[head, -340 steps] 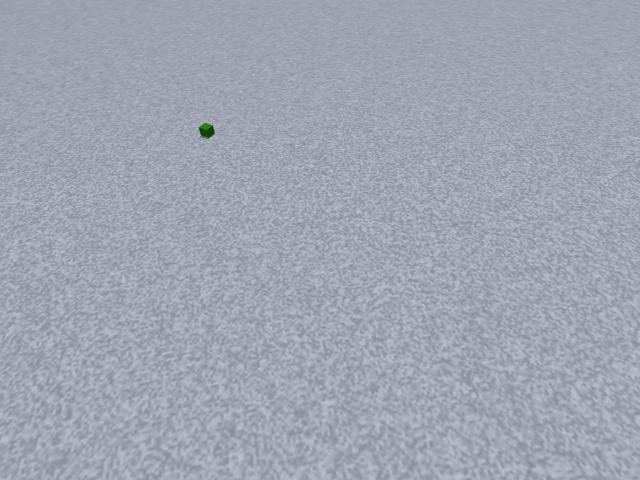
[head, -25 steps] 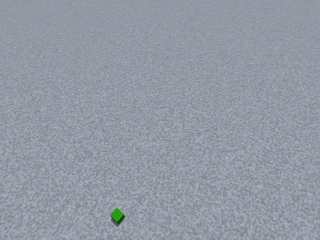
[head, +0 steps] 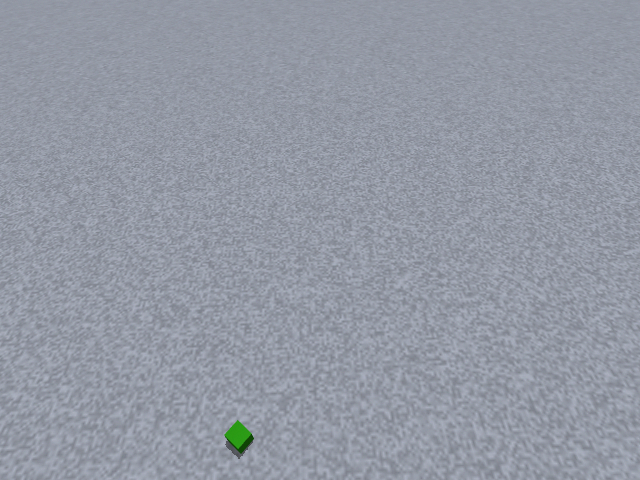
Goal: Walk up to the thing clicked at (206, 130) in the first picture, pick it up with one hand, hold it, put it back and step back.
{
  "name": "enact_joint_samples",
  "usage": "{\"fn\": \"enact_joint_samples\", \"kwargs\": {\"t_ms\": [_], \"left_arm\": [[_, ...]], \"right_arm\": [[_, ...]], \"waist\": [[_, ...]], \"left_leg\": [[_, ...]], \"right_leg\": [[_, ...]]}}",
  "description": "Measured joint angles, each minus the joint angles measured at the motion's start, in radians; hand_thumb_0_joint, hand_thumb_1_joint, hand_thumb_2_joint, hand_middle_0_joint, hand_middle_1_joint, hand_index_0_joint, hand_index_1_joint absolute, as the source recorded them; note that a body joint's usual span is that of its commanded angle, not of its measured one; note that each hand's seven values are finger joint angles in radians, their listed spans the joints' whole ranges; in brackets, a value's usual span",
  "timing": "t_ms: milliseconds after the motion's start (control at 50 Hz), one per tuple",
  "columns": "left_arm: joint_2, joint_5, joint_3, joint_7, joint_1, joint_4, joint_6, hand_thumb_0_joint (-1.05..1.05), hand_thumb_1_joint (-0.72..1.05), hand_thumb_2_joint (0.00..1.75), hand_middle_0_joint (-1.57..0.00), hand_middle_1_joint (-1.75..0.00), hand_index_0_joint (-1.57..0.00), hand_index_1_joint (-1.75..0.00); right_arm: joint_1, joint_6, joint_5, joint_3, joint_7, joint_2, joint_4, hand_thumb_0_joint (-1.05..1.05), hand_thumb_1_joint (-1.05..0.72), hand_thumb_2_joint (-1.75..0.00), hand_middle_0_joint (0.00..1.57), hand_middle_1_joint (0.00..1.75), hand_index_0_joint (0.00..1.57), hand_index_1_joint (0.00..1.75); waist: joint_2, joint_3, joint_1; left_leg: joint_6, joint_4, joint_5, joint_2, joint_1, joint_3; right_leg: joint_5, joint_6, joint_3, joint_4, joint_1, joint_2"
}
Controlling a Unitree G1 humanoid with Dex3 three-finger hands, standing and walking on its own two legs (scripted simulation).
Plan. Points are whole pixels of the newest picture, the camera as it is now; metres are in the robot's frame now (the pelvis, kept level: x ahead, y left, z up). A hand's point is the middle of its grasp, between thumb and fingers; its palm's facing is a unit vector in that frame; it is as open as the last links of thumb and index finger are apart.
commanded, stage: walk up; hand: left
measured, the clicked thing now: (239, 436) +0.41 +0.27 -0.75
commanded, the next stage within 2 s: none
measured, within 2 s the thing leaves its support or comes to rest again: neither
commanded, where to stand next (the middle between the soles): +0.05 +0.00 m, yaw +2 degrees
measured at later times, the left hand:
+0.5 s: hand out of the picture +0.09 +0.24 -0.15, palm faces -0.04 -0.91 -0.40, open 7.4 cm
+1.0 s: hand out of the picture +0.11 +0.32 -0.18, palm faces +0.09 -0.91 -0.40, open 7.4 cm
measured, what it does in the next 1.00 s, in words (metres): steps on the spot: left foot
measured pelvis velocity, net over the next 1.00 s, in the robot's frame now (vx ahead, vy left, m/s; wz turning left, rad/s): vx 0.01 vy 0.03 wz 0.07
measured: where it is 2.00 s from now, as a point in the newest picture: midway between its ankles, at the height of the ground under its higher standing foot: outside the picture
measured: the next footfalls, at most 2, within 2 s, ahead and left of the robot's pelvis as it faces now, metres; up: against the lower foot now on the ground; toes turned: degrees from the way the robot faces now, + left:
left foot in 0.90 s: +0.08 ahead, +0.15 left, +0.00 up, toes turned +2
right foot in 1.34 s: +0.03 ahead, -0.13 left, +0.00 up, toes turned -2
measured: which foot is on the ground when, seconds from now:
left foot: down 0.00-0.46, up 0.48-0.88, down 0.90-1.00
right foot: down 0.00-0.90, up 0.92-1.00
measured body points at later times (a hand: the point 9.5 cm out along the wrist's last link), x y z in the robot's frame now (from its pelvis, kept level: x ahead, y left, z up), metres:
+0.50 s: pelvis +0.03 -0.04 -0.01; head +0.04 -0.05 +0.44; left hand +0.09 +0.28 -0.12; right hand +0.06 -0.36 -0.15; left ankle +0.02 +0.13 -0.74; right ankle +0.04 -0.15 -0.75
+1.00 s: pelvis +0.01 +0.03 -0.03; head +0.06 +0.05 +0.42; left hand +0.10 +0.36 -0.15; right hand +0.13 -0.28 -0.14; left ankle +0.04 +0.15 -0.75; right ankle +0.01 -0.13 -0.70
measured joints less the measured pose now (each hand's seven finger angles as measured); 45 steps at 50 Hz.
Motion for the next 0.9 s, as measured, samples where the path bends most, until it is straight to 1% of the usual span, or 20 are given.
{"fn": "enact_joint_samples", "kwargs": {"t_ms": [220, 260, 300, 340, 380, 400, 420, 440, 460, 480, 500, 520, 560, 640, 720, 780, 840, 860, 880, 900], "left_arm": [[-0.005, 0.003, -0.001, -0.001, 0.015, 0.0, 0.0, 0.01, 0.9, 0.9, -0.2, -0.3, -0.21, -0.3], [-0.001, 0.01, 0.006, -0.011, 0.027, -0.014, 0.002, 0.01, 0.9, 0.9, -0.2, -0.3, -0.21, -0.3], [0.01, 0.02, 0.015, -0.021, 0.047, -0.025, 0.007, 0.01, 0.9, 0.9, -0.2, -0.3, -0.21, -0.3], [0.022, 0.026, 0.026, -0.028, 0.072, -0.039, 0.015, 0.01, 0.9, 0.9, -0.2, -0.3, -0.21, -0.3], [0.034, 0.025, 0.034, -0.034, 0.088, -0.054, 0.012, 0.01, 0.9, 0.9, -0.2, -0.3, -0.21, -0.3], [0.039, 0.024, 0.038, -0.037, 0.093, -0.062, 0.006, 0.01, 0.9, 0.9, -0.2, -0.3, -0.21, -0.3], [0.044, 0.024, 0.041, -0.037, 0.098, -0.069, -0.004, 0.01, 0.9, 0.9, -0.2, -0.3, -0.21, -0.3], [0.045, 0.024, 0.043, -0.033, 0.102, -0.074, -0.015, 0.01, 0.9, 0.9, -0.2, -0.3, -0.21, -0.3], [0.039, 0.024, 0.044, -0.024, 0.104, -0.074, -0.024, 0.01, 0.9, 0.9, -0.2, -0.3, -0.21, -0.3], [0.029, 0.023, 0.043, -0.015, 0.106, -0.073, -0.029, 0.01, 0.9, 0.9, -0.2, -0.3, -0.21, -0.3], [0.02, 0.022, 0.038, -0.007, 0.108, -0.072, -0.029, 0.01, 0.9, 0.9, -0.2, -0.3, -0.2, -0.3], [0.011, 0.023, 0.032, -0.002, 0.109, -0.073, -0.027, 0.0, 0.9, 0.9, -0.2, -0.3, -0.2, -0.3], [-0.007, 0.019, 0.024, 0.007, 0.1, -0.077, -0.023, 0.01, 0.9, 0.9, -0.2, -0.3, -0.21, -0.3], [-0.03, 0.0, 0.02, 0.029, 0.061, -0.115, -0.026, 0.01, 0.9, 0.9, -0.2, -0.3, -0.21, -0.3], [-0.032, -0.006, 0.023, 0.052, 0.037, -0.168, -0.028, 0.0, 0.9, 0.9, -0.2, -0.3, -0.21, -0.3], [-0.02, 0.001, 0.027, 0.06, 0.031, -0.202, -0.03, 0.0, 0.89, 0.9, -0.2, -0.3, -0.21, -0.3], [0.005, 0.011, 0.031, 0.058, 0.026, -0.227, -0.027, 0.0, 0.89, 0.9, -0.2, -0.3, -0.21, -0.3], [0.016, 0.012, 0.033, 0.054, 0.023, -0.232, -0.022, 0.0, 0.89, 0.9, -0.2, -0.3, -0.21, -0.3], [0.028, 0.011, 0.034, 0.05, 0.02, -0.235, -0.015, 0.0, 0.89, 0.9, -0.2, -0.3, -0.21, -0.3], [0.043, 0.007, 0.036, 0.046, 0.014, -0.236, -0.007, 0.0, 0.89, 0.9, -0.2, -0.3, -0.21, -0.3]], "right_arm": [[0.004, 0.002, -0.001, -0.001, 0.0, -0.003, 0.003, 0.01, -0.9, -0.9, 0.2, 0.3, 0.2, 0.3], [0.018, -0.002, -0.003, -0.01, 0.008, -0.003, -0.012, 0.01, -0.9, -0.9, 0.2, 0.3, 0.2, 0.3], [0.047, -0.012, -0.008, -0.022, 0.013, -0.004, -0.028, 0.01, -0.9, -0.9, 0.2, 0.3, 0.2, 0.3], [0.076, -0.017, -0.015, -0.035, 0.016, -0.008, -0.044, 0.01, -0.9, -0.9, 0.2, 0.3, 0.2, 0.3], [0.106, -0.021, -0.021, -0.045, 0.016, -0.019, -0.058, 0.01, -0.9, -0.9, 0.2, 0.3, 0.2, 0.3], [0.12, -0.019, -0.023, -0.048, 0.016, -0.027, -0.063, 0.01, -0.9, -0.9, 0.2, 0.3, 0.2, 0.3], [0.131, -0.015, -0.023, -0.05, 0.017, -0.036, -0.065, 0.01, -0.9, -0.9, 0.2, 0.3, 0.2, 0.3], [0.138, -0.005, -0.02, -0.05, 0.016, -0.046, -0.065, 0.01, -0.9, -0.9, 0.2, 0.3, 0.2, 0.3], [0.141, 0.008, -0.013, -0.05, 0.011, -0.056, -0.06, 0.01, -0.9, -0.9, 0.2, 0.3, 0.2, 0.3], [0.139, 0.023, -0.007, -0.048, 0.005, -0.062, -0.054, 0.01, -0.9, -0.9, 0.2, 0.3, 0.2, 0.3], [0.136, 0.038, -0.001, -0.047, -0.001, -0.065, -0.053, 0.01, -0.9, -0.9, 0.2, 0.3, 0.2, 0.3], [0.13, 0.048, 0.005, -0.046, -0.004, -0.066, -0.054, 0.01, -0.9, -0.9, 0.2, 0.3, 0.2, 0.3], [0.111, 0.057, 0.014, -0.041, -0.007, -0.067, -0.064, 0.01, -0.9, -0.9, 0.2, 0.3, 0.2, 0.3], [0.077, 0.073, 0.002, -0.037, -0.006, -0.062, -0.107, 0.01, -0.9, -0.9, 0.2, 0.3, 0.2, 0.3], [0.055, 0.1, -0.02, -0.046, 0.007, -0.063, -0.154, 0.01, -0.9, -0.9, 0.2, 0.3, 0.2, 0.3], [0.043, 0.109, -0.024, -0.055, 0.017, -0.067, -0.18, 0.01, -0.9, -0.9, 0.2, 0.3, 0.2, 0.3], [0.035, 0.1, -0.018, -0.062, 0.021, -0.069, -0.191, 0.01, -0.9, -0.9, 0.2, 0.3, 0.2, 0.3], [0.035, 0.092, -0.014, -0.063, 0.021, -0.068, -0.19, 0.01, -0.9, -0.9, 0.2, 0.3, 0.2, 0.3], [0.037, 0.08, -0.009, -0.063, 0.02, -0.068, -0.189, 0.01, -0.9, -0.9, 0.2, 0.3, 0.2, 0.3], [0.035, 0.066, -0.007, -0.064, 0.017, -0.062, -0.183, 0.01, -0.9, -0.9, 0.2, 0.3, 0.2, 0.3]], "waist": [[-0.005, 0.001, 0.001], [-0.01, -0.001, 0.003], [-0.022, -0.013, 0.004], [-0.027, -0.022, 0.002], [-0.026, -0.014, -0.007], [-0.024, -0.006, -0.01], [-0.021, 0.004, -0.01], [-0.011, 0.016, -0.011], [0.01, 0.028, -0.013], [0.028, 0.033, -0.012], [0.037, 0.033, -0.005], [0.041, 0.035, 0.003], [0.05, 0.053, 0.004], [0.065, 0.1, -0.004], [0.074, 0.125, -0.01], [0.075, 0.13, -0.011], [0.062, 0.128, -0.006], [0.053, 0.124, -0.004], [0.041, 0.12, -0.001], [0.018, 0.121, 0.002]], "left_leg": [[0.001, -0.014, 0.005, -0.002, 0.008, 0.002], [0.011, 0.009, -0.014, -0.005, 0.003, 0.006], [0.02, 0.031, -0.041, -0.011, 0.002, 0.015], [0.027, 0.033, -0.051, -0.009, 0.01, 0.027], [0.029, 0.031, -0.056, -0.004, 0.02, 0.026], [0.024, 0.037, -0.061, -0.002, 0.023, 0.023], [0.013, 0.054, -0.071, 0.003, 0.022, 0.02], [-0.002, 0.086, -0.088, 0.014, 0.016, 0.013], [-0.002, 0.13, -0.107, 0.032, 0.004, 0.0], [0.001, 0.172, -0.15, 0.031, -0.014, -0.035], [0.003, 0.213, -0.209, 0.012, -0.036, -0.073], [0.006, 0.252, -0.261, -0.009, -0.054, -0.093], [0.013, 0.32, -0.309, -0.04, -0.087, -0.117], [0.03, 0.466, -0.295, -0.072, -0.171, -0.142], [0.029, 0.585, -0.27, -0.077, -0.233, -0.153], [0.021, 0.586, -0.264, -0.06, -0.246, -0.148], [0.015, 0.485, -0.265, -0.029, -0.221, -0.119], [0.015, 0.428, -0.249, -0.022, -0.201, -0.108], [0.015, 0.354, -0.204, -0.018, -0.174, -0.095], [0.009, 0.307, -0.142, -0.03, -0.153, -0.081]], "right_leg": [[0.004, 0.001, 0.001, -0.011, 0.006, -0.002], [-0.033, -0.013, 0.005, 0.034, -0.01, -0.005], [-0.138, -0.038, 0.007, 0.142, -0.05, -0.012], [-0.204, -0.048, -0.002, 0.276, -0.114, -0.013], [-0.23, -0.06, -0.008, 0.317, -0.154, -0.018], [-0.219, -0.065, -0.01, 0.287, -0.159, -0.023], [-0.176, -0.067, -0.012, 0.23, -0.154, -0.026], [-0.063, -0.055, -0.02, 0.192, -0.141, -0.021], [-0.016, -0.042, -0.033, 0.18, -0.128, -0.007], [-0.018, -0.038, -0.04, 0.174, -0.12, 0.006], [-0.023, -0.038, -0.038, 0.164, -0.119, 0.012], [-0.024, -0.041, -0.03, 0.154, -0.118, 0.014], [-0.015, -0.044, -0.024, 0.129, -0.112, 0.015], [-0.006, -0.043, -0.038, 0.119, -0.116, 0.01], [-0.02, -0.034, -0.057, 0.151, -0.134, -0.001], [-0.037, -0.023, -0.07, 0.188, -0.15, -0.017], [-0.065, -0.008, -0.078, 0.244, -0.173, -0.044], [-0.079, -0.002, -0.08, 0.272, -0.185, -0.056], [-0.097, 0.004, -0.078, 0.309, -0.201, -0.069], [-0.121, 0.005, -0.069, 0.357, -0.219, -0.09]]}}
